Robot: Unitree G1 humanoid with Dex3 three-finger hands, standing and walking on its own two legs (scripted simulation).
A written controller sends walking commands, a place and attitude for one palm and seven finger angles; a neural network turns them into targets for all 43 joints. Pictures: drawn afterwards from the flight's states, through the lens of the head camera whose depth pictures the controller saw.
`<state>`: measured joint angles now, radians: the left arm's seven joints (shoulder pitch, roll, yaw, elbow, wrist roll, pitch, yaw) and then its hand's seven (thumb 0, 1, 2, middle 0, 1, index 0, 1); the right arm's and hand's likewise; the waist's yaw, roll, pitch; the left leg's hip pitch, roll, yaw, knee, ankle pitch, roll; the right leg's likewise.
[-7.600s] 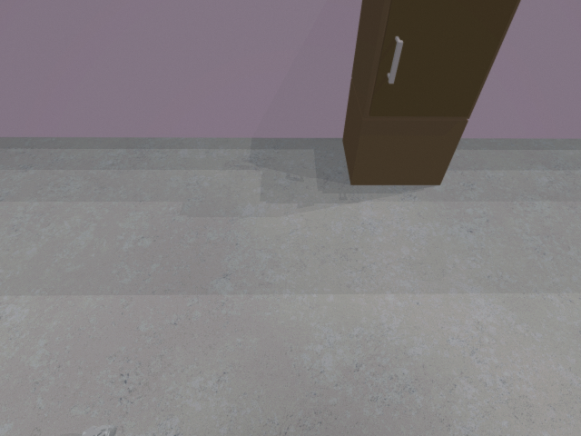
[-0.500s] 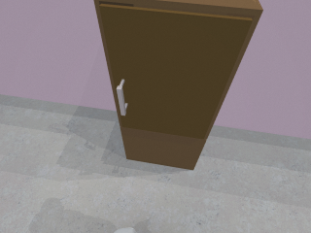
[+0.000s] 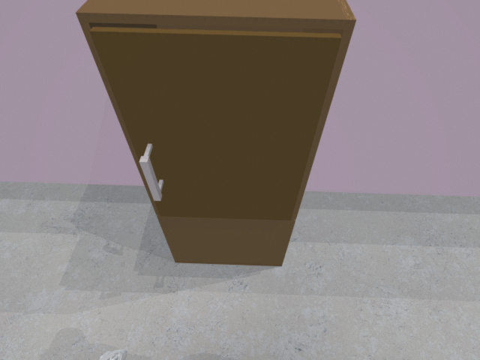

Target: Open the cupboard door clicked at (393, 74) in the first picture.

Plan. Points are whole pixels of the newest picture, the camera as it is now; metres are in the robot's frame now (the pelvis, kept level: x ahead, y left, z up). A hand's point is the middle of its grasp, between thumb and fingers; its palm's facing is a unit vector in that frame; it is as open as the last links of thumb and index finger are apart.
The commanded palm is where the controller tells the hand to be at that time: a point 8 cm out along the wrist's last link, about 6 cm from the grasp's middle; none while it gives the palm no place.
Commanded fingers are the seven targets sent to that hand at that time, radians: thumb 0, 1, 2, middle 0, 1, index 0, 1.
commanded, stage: come to a stop and stand still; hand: left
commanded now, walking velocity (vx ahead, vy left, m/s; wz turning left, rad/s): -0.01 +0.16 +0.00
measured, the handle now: (153, 173) +0.54 +0.24 -0.09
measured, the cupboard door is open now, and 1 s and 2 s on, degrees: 0 0 0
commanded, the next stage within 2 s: look again from close up in 1.10 s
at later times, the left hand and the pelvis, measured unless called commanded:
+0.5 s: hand out of the picture -0.03 +0.20 -0.18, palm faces +0.08 -0.97 -0.23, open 7.4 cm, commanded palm none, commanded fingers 0.00 0.90 0.90 -0.20 -0.30 -0.20 -0.30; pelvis -0.04 +0.01 +0.00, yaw +0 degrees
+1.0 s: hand out of the picture +0.00 +0.16 -0.17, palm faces +0.05 -0.98 -0.21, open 7.3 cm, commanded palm none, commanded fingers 0.00 0.90 0.90 -0.20 -0.30 -0.20 -0.30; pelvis -0.01 -0.01 +0.00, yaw +1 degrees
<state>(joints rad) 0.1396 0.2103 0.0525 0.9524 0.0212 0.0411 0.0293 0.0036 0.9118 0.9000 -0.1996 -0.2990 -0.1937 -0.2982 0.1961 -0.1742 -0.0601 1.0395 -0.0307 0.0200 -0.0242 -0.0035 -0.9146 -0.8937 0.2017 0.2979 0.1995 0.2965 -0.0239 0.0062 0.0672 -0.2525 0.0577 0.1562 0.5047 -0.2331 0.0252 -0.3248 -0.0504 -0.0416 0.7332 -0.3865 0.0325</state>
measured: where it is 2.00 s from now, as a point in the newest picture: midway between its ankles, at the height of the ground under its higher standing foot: outside the picture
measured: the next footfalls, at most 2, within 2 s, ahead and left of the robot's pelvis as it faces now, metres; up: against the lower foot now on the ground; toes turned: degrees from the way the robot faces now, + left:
right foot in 0.04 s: +0.04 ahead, -0.14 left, +0.00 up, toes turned -4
left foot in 0.46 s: -0.03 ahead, +0.13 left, +0.00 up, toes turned +2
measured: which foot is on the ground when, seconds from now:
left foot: down 0.00-0.04, up 0.06-0.44, down 0.46-1.00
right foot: up 0.00-0.02, down 0.04-0.48, up 0.50-0.70, down 0.72-1.00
